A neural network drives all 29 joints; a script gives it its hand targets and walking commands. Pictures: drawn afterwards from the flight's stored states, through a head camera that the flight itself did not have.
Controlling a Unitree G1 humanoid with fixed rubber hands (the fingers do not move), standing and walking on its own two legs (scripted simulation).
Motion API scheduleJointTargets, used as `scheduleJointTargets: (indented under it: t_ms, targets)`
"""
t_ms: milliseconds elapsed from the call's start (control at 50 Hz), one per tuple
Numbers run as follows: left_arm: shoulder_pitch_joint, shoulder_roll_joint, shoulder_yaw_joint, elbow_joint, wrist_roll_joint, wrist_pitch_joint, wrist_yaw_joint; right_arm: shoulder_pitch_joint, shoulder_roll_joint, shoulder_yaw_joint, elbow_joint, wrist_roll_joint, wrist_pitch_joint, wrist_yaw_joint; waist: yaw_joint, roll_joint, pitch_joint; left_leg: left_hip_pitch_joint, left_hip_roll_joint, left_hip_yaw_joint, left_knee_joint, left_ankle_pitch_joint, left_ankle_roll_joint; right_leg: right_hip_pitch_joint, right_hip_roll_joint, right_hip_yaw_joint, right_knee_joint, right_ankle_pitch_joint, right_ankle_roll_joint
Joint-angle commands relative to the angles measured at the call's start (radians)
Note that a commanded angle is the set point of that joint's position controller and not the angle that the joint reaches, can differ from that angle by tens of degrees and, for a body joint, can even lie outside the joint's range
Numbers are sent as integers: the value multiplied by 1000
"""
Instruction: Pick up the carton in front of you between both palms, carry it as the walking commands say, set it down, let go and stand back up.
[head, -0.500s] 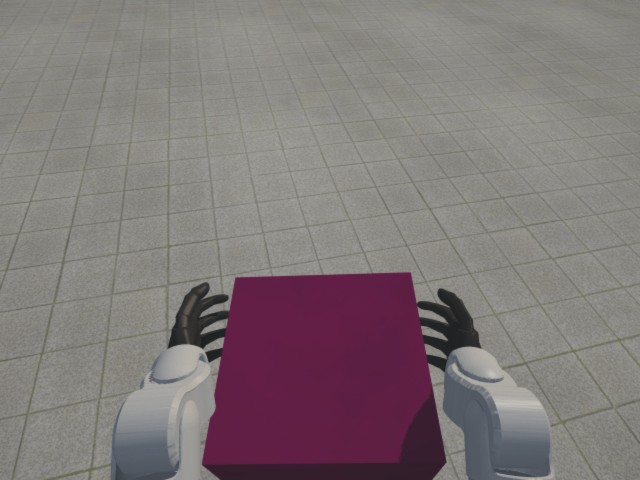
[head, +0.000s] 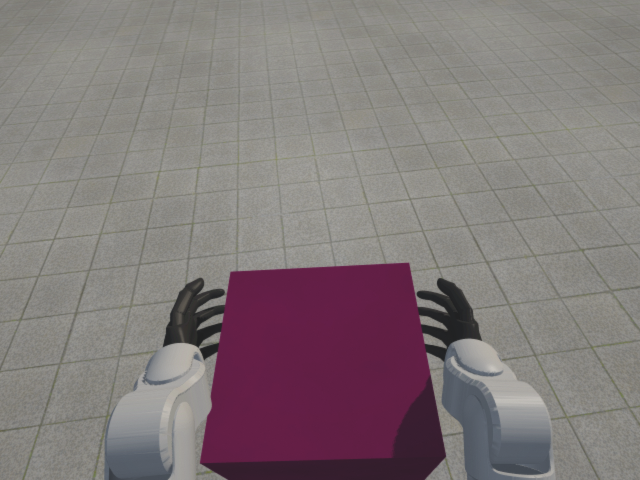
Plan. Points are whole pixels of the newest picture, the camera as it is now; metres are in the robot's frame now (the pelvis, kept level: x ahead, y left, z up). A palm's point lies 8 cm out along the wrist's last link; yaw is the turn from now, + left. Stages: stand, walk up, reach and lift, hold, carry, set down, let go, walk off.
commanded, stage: carry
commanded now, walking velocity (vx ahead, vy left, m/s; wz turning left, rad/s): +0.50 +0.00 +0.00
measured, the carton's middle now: (326, 389) +0.24 +0.00 -0.02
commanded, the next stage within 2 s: none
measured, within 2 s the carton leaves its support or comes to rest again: neither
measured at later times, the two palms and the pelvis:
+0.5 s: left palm (221, 151) +0.59 +0.17 +0.08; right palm (394, 163) +0.56 -0.11 +0.08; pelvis +0.33 +0.05 +0.00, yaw -4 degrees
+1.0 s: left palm (268, 56) +0.92 +0.12 +0.09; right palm (398, 56) +0.93 -0.17 +0.08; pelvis +0.67 -0.02 +0.00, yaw +0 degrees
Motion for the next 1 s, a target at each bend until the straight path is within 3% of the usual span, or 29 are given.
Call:
scheduleJointTargets:
  t_ms: [0,80,180,220,240,260,280,300,320,340,360,400,480,560,680,720,740,760,780,800,820,860,900,980]
  targets:
    - [-320,-858,-539,-92,-268,-6,-176,-377,884,537,-137,253,-53,134,-17,-137,-192,-88,22,18,-161,81,-22,253,-244,201,-185,90,-76]
    - [-284,-770,-509,-92,-246,14,-151,-366,806,528,-152,262,-25,117,-12,-146,-117,-88,4,68,-351,172,-24,282,-213,126,-175,206,-64]
    - [-286,-700,-484,-84,-219,46,-115,-378,722,504,-150,274,12,108,-8,-166,-33,-22,-28,122,-488,213,9,310,-212,82,-135,346,-35]
    - [-303,-698,-492,-92,-224,54,-109,-372,715,491,-141,278,17,108,-21,-163,-84,157,-69,175,-519,166,30,292,-197,29,20,524,-9]
    - [-310,-698,-501,-98,-226,57,-108,-356,712,481,-128,276,17,108,-38,-120,-146,343,-118,218,-553,121,33,237,-155,-27,200,568,15]
    - [-318,-693,-506,-100,-228,59,-107,-337,711,469,-121,271,16,109,-62,-40,-222,565,-37,100,-564,58,36,87,-122,-26,415,395,40]
    - [-327,-705,-525,-125,-238,64,-109,-338,706,461,-105,264,9,110,-63,243,-311,773,247,-406,-687,-127,175,-213,-5,-6,740,125,95]
    - [-342,-723,-539,-125,-249,60,-116,-341,738,461,-110,274,1,117,-54,327,-297,812,332,-625,-801,59,231,-390,64,112,922,-288,86]
    - [-334,-781,-551,-99,-255,53,-124,-366,779,477,-142,290,-6,127,-49,238,-288,775,323,-500,-763,201,223,-420,-14,197,1018,-289,59]
    - [-330,-834,-552,-85,-259,44,-136,-388,827,492,-154,302,-18,138,-47,139,-297,725,289,-399,-731,302,197,-416,-53,210,1008,-252,42]
    - [-341,-889,-551,-66,-257,32,-147,-434,869,502,-165,308,-32,151,-42,45,-278,655,266,-302,-738,324,160,-399,-90,216,936,-187,35]
    - [-307,-941,-534,-39,-222,16,-153,-473,902,506,-189,304,-49,165,-34,74,-269,574,218,-188,-790,232,108,-345,-100,184,804,-98,41]
    - [-255,-958,-525,-14,-190,-5,-144,-451,892,514,-177,316,-60,179,-38,115,-211,582,188,-89,-862,187,123,-395,-86,123,598,-17,68]
    - [-262,-898,-529,-54,-198,8,-124,-422,825,495,-190,309,-46,162,-43,120,-137,618,150,-7,-863,294,122,-429,-74,65,390,85,85]
    - [-283,-779,-515,-81,-229,59,-103,-393,716,461,-193,277,0,115,-45,155,-49,649,145,58,-820,464,96,-338,-33,1,192,146,47]
    - [-273,-758,-498,-75,-234,69,-99,-409,700,463,-205,276,13,106,-26,155,-110,640,126,119,-653,654,64,-148,19,-51,160,113,31]
    - [-270,-753,-488,-69,-233,72,-98,-409,695,465,-208,276,19,102,-14,114,-167,580,85,166,-476,681,38,30,65,-85,126,64,27]
    - [-251,-745,-476,-65,-228,74,-98,-424,681,464,-214,279,24,99,9,32,-239,427,51,156,-253,494,17,238,-29,44,119,-21,19]
    - [-265,-725,-460,-58,-225,75,-98,-432,685,477,-241,288,32,100,9,-231,-344,113,-62,120,84,215,-35,482,-326,549,18,-162,-121]
    - [-266,-768,-470,-54,-238,69,-104,-441,704,481,-229,297,33,108,0,-321,-324,-51,-129,7,263,-207,-28,495,-394,753,-110,2,-181]
    - [-305,-810,-475,-76,-252,63,-117,-460,772,502,-203,313,25,118,-3,-242,-309,-93,-52,-76,351,-211,11,462,-382,621,-66,138,-166]
    - [-359,-904,-499,-97,-273,40,-142,-478,886,518,-167,328,7,143,-9,-70,-284,-63,25,-96,266,-104,37,326,-321,424,-50,257,-95]
    - [-398,-960,-516,-102,-281,24,-163,-464,956,521,-127,316,-9,160,-16,-99,-285,-9,33,-66,147,-20,28,264,-280,307,-97,186,-49]
    - [-381,-959,-515,-88,-276,18,-185,-439,982,517,-96,288,-27,160,-19,-130,-224,-65,25,0,-50,53,-8,267,-248,209,-157,158,-67]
